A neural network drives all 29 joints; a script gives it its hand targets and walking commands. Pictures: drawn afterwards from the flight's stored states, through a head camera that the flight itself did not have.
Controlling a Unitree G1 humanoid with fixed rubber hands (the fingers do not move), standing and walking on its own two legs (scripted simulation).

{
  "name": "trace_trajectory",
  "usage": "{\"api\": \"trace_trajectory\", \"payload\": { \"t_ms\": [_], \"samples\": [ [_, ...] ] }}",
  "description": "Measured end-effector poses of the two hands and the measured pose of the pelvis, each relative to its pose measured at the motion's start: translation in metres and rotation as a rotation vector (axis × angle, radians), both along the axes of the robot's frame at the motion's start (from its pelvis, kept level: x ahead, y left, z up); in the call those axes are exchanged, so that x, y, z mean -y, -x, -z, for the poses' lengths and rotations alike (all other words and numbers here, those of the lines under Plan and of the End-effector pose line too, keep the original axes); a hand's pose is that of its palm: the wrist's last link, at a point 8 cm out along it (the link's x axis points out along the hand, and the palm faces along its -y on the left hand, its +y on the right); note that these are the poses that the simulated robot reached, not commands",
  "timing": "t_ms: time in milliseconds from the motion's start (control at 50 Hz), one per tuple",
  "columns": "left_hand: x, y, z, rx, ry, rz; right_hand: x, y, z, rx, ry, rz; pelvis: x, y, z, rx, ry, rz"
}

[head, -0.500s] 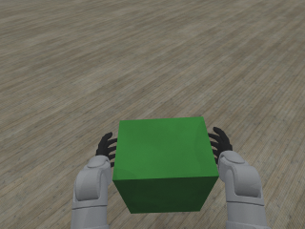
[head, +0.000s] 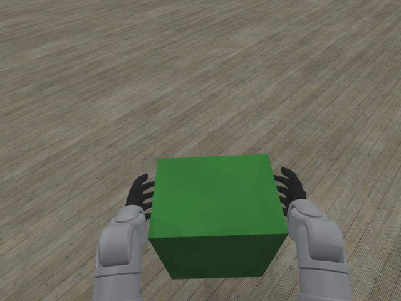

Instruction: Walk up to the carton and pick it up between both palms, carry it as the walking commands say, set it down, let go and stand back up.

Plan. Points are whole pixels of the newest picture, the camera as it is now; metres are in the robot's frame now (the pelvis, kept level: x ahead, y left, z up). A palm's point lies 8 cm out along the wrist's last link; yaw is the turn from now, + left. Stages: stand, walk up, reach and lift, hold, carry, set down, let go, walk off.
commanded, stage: carry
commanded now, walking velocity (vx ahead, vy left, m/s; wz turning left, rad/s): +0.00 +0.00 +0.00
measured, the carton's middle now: (214, 223) +0.27 -0.01 -0.01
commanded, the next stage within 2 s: none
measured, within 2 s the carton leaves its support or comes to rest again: neither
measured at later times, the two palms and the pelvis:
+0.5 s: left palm (137, 215) +0.26 +0.14 +0.07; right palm (298, 209) +0.26 -0.16 +0.07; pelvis -0.01 +0.00 +0.00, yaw +0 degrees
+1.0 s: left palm (126, 219) +0.25 +0.16 +0.07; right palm (288, 210) +0.25 -0.14 +0.07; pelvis -0.01 +0.01 +0.00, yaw +0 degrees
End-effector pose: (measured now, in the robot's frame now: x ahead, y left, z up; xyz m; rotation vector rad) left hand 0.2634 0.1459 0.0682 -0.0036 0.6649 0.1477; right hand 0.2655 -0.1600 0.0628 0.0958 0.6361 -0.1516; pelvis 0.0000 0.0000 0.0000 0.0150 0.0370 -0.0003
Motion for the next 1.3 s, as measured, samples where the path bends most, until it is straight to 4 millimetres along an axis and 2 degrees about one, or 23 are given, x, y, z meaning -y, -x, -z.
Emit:
{"api": "trace_trajectory", "payload": {
  "t_ms": [60,260,380,620,740,940,1140,1300],
  "samples": [
    [0.002,0.001,-0.002,0.008,0.004,0.002,0.002,0.0,-0.006,0.009,0.007,0.001,0.003,0.001,0.0,0.005,0.002,-0.001],
    [0.006,0.007,0.005,-0.017,0.008,0.006,0.006,0.006,-0.001,-0.018,0.025,-0.004,0.007,0.005,0.0,0.01,0.004,0.003],
    [0.006,0.009,0.0,-0.017,0.006,0.014,0.007,0.013,-0.002,-0.019,0.006,0.015,0.004,0.008,0.0,0.013,0.008,0.004],
    [-0.005,0.006,0.0,-0.006,0.016,-0.001,-0.005,0.005,-0.008,-0.008,0.024,-0.002,-0.003,0.008,-0.001,0.006,0.013,0.003],
    [-0.01,0.007,0.005,-0.026,0.01,0.002,-0.01,0.006,-0.001,-0.027,0.027,-0.008,-0.008,0.009,-0.001,0.01,0.009,0.004],
    [-0.015,0.015,0.001,-0.006,0.018,0.0,-0.015,0.012,-0.007,-0.01,0.025,-0.006,-0.012,0.013,-0.002,0.01,0.011,0.002],
    [-0.017,0.011,0.008,-0.035,0.002,0.013,-0.017,0.012,0.004,-0.038,0.023,0.001,-0.017,0.014,-0.003,-0.003,0.015,0.003],
    [-0.021,0.008,0.003,-0.002,0.001,0.013,-0.02,0.008,-0.003,-0.007,0.026,-0.004,-0.02,0.013,-0.002,0.002,0.012,0.0]
  ]
}}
